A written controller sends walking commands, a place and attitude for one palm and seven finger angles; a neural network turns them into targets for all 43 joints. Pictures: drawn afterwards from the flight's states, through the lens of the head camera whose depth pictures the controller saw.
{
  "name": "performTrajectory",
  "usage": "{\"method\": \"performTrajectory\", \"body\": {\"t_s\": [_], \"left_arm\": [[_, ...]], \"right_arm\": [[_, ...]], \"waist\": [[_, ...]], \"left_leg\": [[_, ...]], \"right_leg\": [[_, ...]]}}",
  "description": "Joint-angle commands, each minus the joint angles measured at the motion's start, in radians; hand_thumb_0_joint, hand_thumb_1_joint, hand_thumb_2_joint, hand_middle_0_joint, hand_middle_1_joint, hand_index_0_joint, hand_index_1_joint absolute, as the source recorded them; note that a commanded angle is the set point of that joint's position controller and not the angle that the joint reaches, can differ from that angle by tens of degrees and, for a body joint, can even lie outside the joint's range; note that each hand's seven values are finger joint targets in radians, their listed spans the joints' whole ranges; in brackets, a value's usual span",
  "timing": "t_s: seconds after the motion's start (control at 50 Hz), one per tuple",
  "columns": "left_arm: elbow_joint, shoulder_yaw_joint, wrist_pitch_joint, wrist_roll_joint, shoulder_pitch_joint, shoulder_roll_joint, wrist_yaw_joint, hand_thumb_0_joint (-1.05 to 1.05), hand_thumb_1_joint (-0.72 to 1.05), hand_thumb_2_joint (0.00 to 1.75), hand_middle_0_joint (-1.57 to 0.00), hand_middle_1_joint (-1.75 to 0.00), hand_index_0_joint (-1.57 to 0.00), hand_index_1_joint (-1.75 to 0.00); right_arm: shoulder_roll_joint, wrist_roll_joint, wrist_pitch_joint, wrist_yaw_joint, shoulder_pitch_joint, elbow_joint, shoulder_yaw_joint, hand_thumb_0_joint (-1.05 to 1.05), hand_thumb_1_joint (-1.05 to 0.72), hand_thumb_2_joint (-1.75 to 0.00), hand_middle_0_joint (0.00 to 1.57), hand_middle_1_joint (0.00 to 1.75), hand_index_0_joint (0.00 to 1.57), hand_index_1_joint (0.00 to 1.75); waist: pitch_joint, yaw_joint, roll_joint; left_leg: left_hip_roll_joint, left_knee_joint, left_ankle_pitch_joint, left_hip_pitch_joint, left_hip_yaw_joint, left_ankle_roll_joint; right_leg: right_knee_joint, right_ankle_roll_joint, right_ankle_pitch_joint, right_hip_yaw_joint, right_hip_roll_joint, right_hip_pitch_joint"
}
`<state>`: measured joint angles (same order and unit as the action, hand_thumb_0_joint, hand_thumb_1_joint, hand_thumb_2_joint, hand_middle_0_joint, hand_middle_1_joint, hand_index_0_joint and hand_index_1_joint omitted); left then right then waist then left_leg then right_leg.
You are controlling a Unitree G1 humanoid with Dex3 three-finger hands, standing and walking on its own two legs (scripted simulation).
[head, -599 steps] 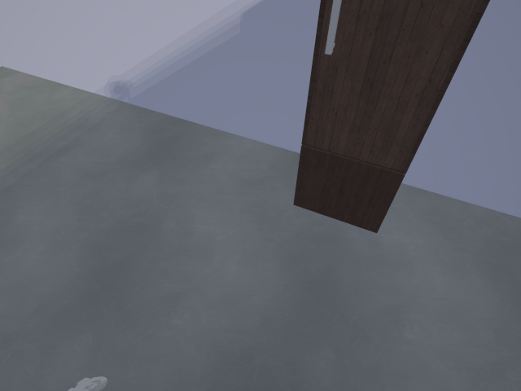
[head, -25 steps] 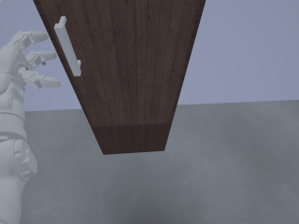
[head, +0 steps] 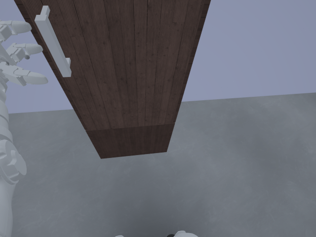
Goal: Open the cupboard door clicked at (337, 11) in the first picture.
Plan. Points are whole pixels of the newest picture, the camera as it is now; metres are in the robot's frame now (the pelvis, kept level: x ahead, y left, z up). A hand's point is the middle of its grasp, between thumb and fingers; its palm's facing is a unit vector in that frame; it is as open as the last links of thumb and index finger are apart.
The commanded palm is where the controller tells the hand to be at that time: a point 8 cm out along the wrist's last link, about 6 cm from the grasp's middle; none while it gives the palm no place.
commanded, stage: move the hooked fingers beside the handle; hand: left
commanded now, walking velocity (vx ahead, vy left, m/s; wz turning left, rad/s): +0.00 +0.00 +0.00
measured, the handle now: (57, 44) +0.54 +0.20 +0.15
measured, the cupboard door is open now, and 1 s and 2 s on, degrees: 0 0 0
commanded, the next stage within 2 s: slide the fingers in behind the handle in 0.56 s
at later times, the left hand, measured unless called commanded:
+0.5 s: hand (21, 63) +0.48 +0.27 +0.15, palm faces +0.04 -1.00 +0.02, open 14.0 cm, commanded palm +0.47 +0.31 +0.15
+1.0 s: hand (33, 58) +0.50 +0.24 +0.15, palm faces +0.05 -1.00 +0.03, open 14.0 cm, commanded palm +0.48 +0.28 +0.15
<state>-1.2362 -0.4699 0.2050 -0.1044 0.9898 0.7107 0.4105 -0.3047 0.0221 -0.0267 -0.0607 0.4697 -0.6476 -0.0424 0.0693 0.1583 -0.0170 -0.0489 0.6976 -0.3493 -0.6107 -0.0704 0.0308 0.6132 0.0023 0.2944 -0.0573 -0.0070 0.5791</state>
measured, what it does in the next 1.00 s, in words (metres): stands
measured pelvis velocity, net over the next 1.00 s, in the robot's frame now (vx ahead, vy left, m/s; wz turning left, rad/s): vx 0.00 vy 0.00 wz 0.01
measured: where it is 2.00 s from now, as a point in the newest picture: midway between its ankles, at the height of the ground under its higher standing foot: outside the picture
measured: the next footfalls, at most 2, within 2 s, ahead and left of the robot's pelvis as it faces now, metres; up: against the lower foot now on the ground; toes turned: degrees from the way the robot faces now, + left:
none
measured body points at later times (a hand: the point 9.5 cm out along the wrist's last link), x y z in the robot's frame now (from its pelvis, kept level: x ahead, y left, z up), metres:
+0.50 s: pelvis +0.00 +0.01 +0.00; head +0.08 +0.03 +0.44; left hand +0.48 +0.32 +0.15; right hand +0.04 -0.27 -0.11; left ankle -0.01 +0.09 -0.72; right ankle -0.01 -0.13 -0.72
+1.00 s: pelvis +0.00 +0.00 +0.00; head +0.08 +0.02 +0.44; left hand +0.49 +0.30 +0.15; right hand -0.01 -0.27 -0.11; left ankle -0.01 +0.09 -0.72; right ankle -0.01 -0.13 -0.72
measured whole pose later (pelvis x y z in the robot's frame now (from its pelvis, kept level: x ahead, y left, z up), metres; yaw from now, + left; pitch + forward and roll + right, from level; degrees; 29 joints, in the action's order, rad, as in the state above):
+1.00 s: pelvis +0.00 +0.00 +0.00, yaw +1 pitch +14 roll -3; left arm -1.22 -0.43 0.20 -0.12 1.00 0.64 0.35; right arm -0.29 0.02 -0.03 -0.05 0.45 -0.65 -0.05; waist 0.07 0.15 -0.02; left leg -0.04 0.73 -0.36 -0.61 -0.05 0.04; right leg 0.64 0.01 0.31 -0.07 0.00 0.57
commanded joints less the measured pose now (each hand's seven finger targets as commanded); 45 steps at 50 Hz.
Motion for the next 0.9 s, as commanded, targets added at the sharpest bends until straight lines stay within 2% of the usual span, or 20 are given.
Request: {"method": "performTrajectory", "body": {"t_s": [0.0,0.04,0.06,0.12,0.18,0.26,0.3,0.32,0.42,0.46,0.52,0.54,0.6,0.64,0.7,0.72,0.76,0.8,0.84,0.88], "left_arm": [[0.296,-0.024,0.083,-0.050,0.458,0.260,0.004,0.00,-0.50,0.30,-0.30,-1.20,-0.30,-1.20],[0.254,-0.050,0.068,-0.048,0.408,0.286,0.001,0.00,-0.50,0.30,-0.30,-1.20,-0.30,-1.20],[0.271,-0.036,0.065,-0.047,0.433,0.276,-0.002,0.00,-0.50,0.30,-0.30,-1.20,-0.30,-1.20],[0.265,-0.049,0.053,-0.029,0.396,0.296,-0.013,0.00,-0.50,0.30,-0.30,-1.20,-0.30,-1.20],[0.278,0.002,0.053,-0.030,0.398,0.227,-0.015,0.00,-0.50,0.30,-0.30,-1.20,-0.30,-1.20],[0.244,-0.008,0.061,-0.057,0.416,0.223,-0.002,0.00,-0.50,0.30,-0.30,-1.20,-0.30,-1.20],[0.259,-0.007,0.066,-0.060,0.446,0.231,0.004,0.00,-0.50,0.30,-0.30,-1.20,-0.30,-1.20],[0.265,0.023,0.065,-0.054,0.454,0.199,0.007,0.00,-0.50,0.30,-0.30,-1.20,-0.30,-1.20],[0.220,0.027,0.063,-0.040,0.471,0.210,-0.005,0.00,-0.50,0.30,-0.30,-1.20,-0.30,-1.20],[0.191,0.052,0.057,-0.040,0.520,0.187,-0.010,0.00,-0.50,0.30,-0.30,-1.20,-0.30,-1.20],[0.234,0.017,0.078,-0.032,0.554,0.242,-0.020,0.00,-0.50,0.30,-0.30,-1.20,-0.30,-1.20],[0.244,0.039,0.084,-0.029,0.590,0.216,-0.023,0.00,-0.50,0.30,-0.30,-1.20,-0.30,-1.20],[0.252,-0.034,0.103,-0.031,0.530,0.287,-0.031,0.00,-0.50,0.30,-0.30,-1.20,-0.30,-1.20],[0.210,0.007,0.084,-0.030,0.516,0.237,-0.025,0.00,-0.50,0.30,-0.30,-1.20,-0.30,-1.20],[0.179,-0.006,0.056,-0.030,0.437,0.241,-0.024,0.00,-0.50,0.30,-0.30,-1.20,-0.30,-1.20],[0.196,-0.006,0.049,-0.025,0.425,0.247,-0.023,0.00,-0.50,0.30,-0.30,-1.20,-0.30,-1.20],[0.223,0.017,0.042,-0.027,0.434,0.214,-0.028,0.00,-0.50,0.30,-0.30,-1.20,-0.30,-1.20],[0.249,0.002,0.050,-0.038,0.421,0.219,-0.036,0.00,-0.50,0.30,-0.30,-1.20,-0.30,-1.20],[0.246,0.016,0.050,-0.038,0.431,0.196,-0.043,0.00,-0.50,0.30,-0.30,-1.20,-0.30,-1.20],[0.230,0.054,0.047,-0.039,0.476,0.149,-0.049,0.00,-0.50,0.30,-0.30,-1.20,-0.30,-1.20]], "right_arm": [[-0.175,-0.001,0.016,-0.008,0.109,0.066,0.074,0.00,-0.90,-0.90,0.20,0.30,0.20,0.30],[-0.176,0.003,0.011,-0.007,0.101,0.070,0.073,0.00,-0.90,-0.90,0.20,0.30,0.20,0.30],[-0.175,0.004,0.010,-0.008,0.094,0.071,0.072,0.00,-0.90,-0.90,0.20,0.30,0.20,0.30],[-0.172,0.004,0.007,-0.006,0.084,0.079,0.070,0.00,-0.90,-0.90,0.20,0.30,0.20,0.30],[-0.168,0.003,0.008,-0.002,0.078,0.084,0.072,0.00,-0.90,-0.90,0.20,0.30,0.20,0.30],[-0.174,0.005,0.009,-0.007,0.074,0.078,0.072,0.00,-0.90,-0.90,0.20,0.30,0.20,0.30],[-0.175,0.008,0.010,-0.012,0.069,0.077,0.070,0.00,-0.90,-0.90,0.20,0.30,0.20,0.30],[-0.170,0.007,0.013,-0.010,0.062,0.077,0.068,0.00,-0.90,-0.90,0.20,0.30,0.20,0.30],[-0.172,0.005,0.015,-0.013,0.061,0.066,0.061,0.00,-0.90,-0.90,0.20,0.30,0.20,0.30],[-0.175,0.005,0.019,-0.015,0.067,0.057,0.061,0.00,-0.90,-0.90,0.20,0.30,0.20,0.30],[-0.178,0.001,0.024,-0.018,0.071,0.061,0.060,0.00,-0.90,-0.90,0.20,0.30,0.20,0.30],[-0.174,0.000,0.028,-0.017,0.075,0.053,0.060,0.00,-0.90,-0.90,0.20,0.30,0.20,0.30],[-0.180,-0.006,0.028,-0.013,0.095,0.054,0.064,0.00,-0.90,-0.90,0.20,0.30,0.20,0.30],[-0.173,-0.001,0.024,-0.009,0.088,0.052,0.061,0.00,-0.90,-0.90,0.20,0.30,0.20,0.30],[-0.176,-0.001,0.018,-0.006,0.093,0.067,0.063,0.00,-0.90,-0.90,0.20,0.30,0.20,0.30],[-0.176,0.000,0.016,-0.005,0.089,0.073,0.062,0.00,-0.90,-0.90,0.20,0.30,0.20,0.30],[-0.173,-0.001,0.013,-0.002,0.092,0.076,0.066,0.00,-0.90,-0.90,0.20,0.30,0.20,0.30],[-0.173,-0.002,0.011,-0.002,0.097,0.083,0.068,0.00,-0.90,-0.90,0.20,0.30,0.20,0.30],[-0.171,0.000,0.012,-0.001,0.094,0.080,0.070,0.00,-0.90,-0.90,0.20,0.30,0.20,0.30],[-0.171,-0.001,0.016,-0.001,0.098,0.066,0.070,0.00,-0.90,-0.90,0.20,0.30,0.20,0.30]], "waist": [[0.443,-0.016,-0.149],[0.417,-0.030,-0.127],[0.398,-0.019,-0.115],[0.398,-0.039,-0.153],[0.387,-0.023,-0.139],[0.379,-0.010,-0.066],[0.383,-0.007,-0.091],[0.398,-0.007,-0.130],[0.354,0.001,-0.130],[0.329,0.028,-0.093],[0.420,0.015,-0.150],[0.432,0.026,-0.168],[0.496,-0.007,-0.146],[0.456,0.005,-0.141],[0.415,-0.017,-0.111],[0.419,-0.025,-0.138],[0.399,-0.016,-0.138],[0.392,-0.020,-0.094],[0.378,-0.013,-0.104],[0.333,0.014,-0.076]], "left_leg": [[0.009,-0.029,0.504,0.393,0.099,0.003],[0.012,-0.035,0.480,0.360,0.096,0.004],[0.011,-0.040,0.472,0.353,0.097,0.004],[0.014,-0.037,0.503,0.349,0.095,0.001],[0.009,-0.031,0.510,0.372,0.103,-0.004],[0.007,-0.031,0.472,0.359,0.106,0.001],[0.011,-0.027,0.483,0.361,0.106,0.002],[0.012,-0.025,0.504,0.383,0.109,-0.002],[0.011,-0.023,0.447,0.348,0.118,-0.005],[0.011,-0.027,0.376,0.322,0.125,-0.001],[0.012,-0.018,0.405,0.362,0.132,-0.007],[0.011,-0.014,0.429,0.384,0.139,-0.010],[0.006,-0.001,0.504,0.406,0.144,-0.013],[0.010,-0.006,0.481,0.373,0.129,-0.010],[0.015,-0.018,0.453,0.319,0.116,-0.001],[0.014,-0.022,0.463,0.320,0.111,-0.004],[0.010,-0.022,0.457,0.328,0.109,-0.004],[0.009,-0.029,0.454,0.318,0.110,0.000],[0.009,-0.035,0.415,0.313,0.106,0.000],[0.008,-0.040,0.360,0.303,0.111,0.003]], "right_leg": [[-0.026,-0.018,-0.371,0.016,-0.044,-0.117],[-0.026,-0.018,-0.372,0.017,-0.043,-0.131],[-0.026,-0.016,-0.372,0.015,-0.041,-0.127],[-0.018,-0.018,-0.385,0.017,-0.036,-0.134],[-0.018,-0.017,-0.363,0.009,-0.039,-0.098],[-0.021,-0.015,-0.361,0.012,-0.040,-0.112],[-0.013,-0.019,-0.368,0.014,-0.036,-0.114],[-0.014,-0.017,-0.367,0.015,-0.034,-0.096],[-0.012,-0.020,-0.315,0.011,-0.033,-0.060],[-0.019,-0.016,-0.272,0.009,-0.033,-0.039],[-0.005,-0.020,-0.276,0.013,-0.031,-0.050],[-0.004,-0.019,-0.283,0.012,-0.033,-0.039],[0.009,-0.023,-0.317,0.009,-0.039,-0.075],[0.000,-0.016,-0.329,0.011,-0.039,-0.075],[-0.003,-0.020,-0.336,0.008,-0.039,-0.109],[-0.004,-0.019,-0.342,0.009,-0.037,-0.109],[-0.011,-0.018,-0.333,0.007,-0.039,-0.090],[-0.012,-0.020,-0.334,0.005,-0.042,-0.115],[-0.018,-0.019,-0.313,0.008,-0.042,-0.102],[-0.028,-0.016,-0.271,0.005,-0.042,-0.068]]}}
